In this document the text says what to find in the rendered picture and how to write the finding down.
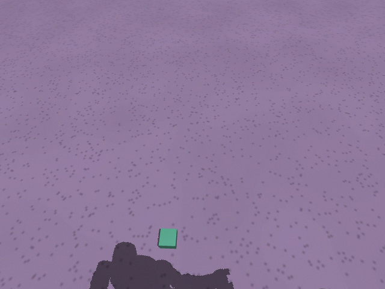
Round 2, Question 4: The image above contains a small box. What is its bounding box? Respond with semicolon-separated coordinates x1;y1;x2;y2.
159;228;177;249

